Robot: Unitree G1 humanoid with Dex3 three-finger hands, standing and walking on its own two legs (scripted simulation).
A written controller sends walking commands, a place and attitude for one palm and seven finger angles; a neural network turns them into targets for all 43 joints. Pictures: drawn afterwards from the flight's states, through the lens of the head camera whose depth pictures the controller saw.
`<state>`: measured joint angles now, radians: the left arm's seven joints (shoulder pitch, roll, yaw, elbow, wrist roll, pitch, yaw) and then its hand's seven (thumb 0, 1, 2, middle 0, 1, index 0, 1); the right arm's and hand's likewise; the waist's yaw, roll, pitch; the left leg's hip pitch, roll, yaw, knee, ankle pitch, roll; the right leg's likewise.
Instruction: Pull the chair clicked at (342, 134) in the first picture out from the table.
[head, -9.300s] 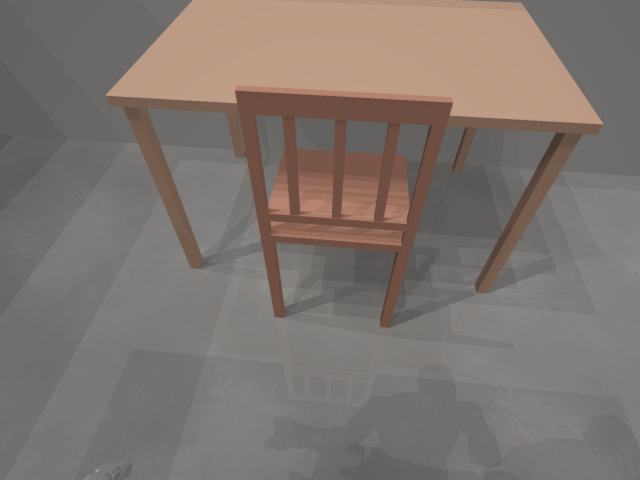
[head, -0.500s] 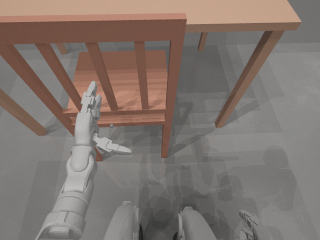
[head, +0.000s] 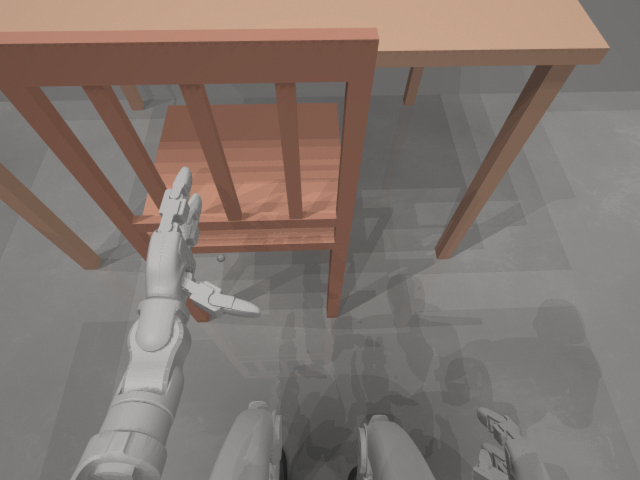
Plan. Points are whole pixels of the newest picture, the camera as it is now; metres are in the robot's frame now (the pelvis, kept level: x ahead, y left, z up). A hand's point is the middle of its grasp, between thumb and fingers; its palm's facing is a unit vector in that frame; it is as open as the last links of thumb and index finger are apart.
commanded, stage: push the fingers through the gap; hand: left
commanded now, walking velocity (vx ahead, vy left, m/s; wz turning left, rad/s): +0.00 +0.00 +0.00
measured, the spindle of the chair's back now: (217, 163) +0.53 +0.15 +0.03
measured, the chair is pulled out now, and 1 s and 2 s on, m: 0.00 0.00 0.00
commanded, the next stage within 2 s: hook a spindle and tug to test in 1.68 s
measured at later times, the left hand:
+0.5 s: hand (223, 229) +0.42 +0.13 +0.03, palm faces +0.02 -1.00 -0.04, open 16.9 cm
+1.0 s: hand (229, 196) +0.47 +0.13 +0.02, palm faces +0.04 -1.00 -0.03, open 16.9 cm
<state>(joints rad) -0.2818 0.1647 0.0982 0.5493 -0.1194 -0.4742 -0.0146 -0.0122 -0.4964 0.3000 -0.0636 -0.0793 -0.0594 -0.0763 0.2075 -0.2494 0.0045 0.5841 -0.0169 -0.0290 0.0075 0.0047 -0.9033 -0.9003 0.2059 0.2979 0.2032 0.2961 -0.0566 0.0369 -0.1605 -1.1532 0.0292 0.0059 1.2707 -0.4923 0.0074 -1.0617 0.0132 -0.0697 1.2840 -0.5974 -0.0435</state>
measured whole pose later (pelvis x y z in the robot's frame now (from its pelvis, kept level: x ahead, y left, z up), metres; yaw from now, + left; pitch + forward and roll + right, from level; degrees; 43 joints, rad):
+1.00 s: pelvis +0.00 +0.01 -0.01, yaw -1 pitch +26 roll -2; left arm -0.68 0.24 0.25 0.94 -0.05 -0.50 0.02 -0.01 -0.50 0.30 -0.06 -0.08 -0.06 -0.08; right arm 0.28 -0.25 0.01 0.64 -0.05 0.02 0.03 0.00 -0.90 -0.90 0.21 0.30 0.20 0.30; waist -0.13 0.05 -0.16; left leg -1.25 0.04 0.02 1.30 -0.50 0.03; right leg -1.15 0.02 -0.06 1.29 -0.59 -0.02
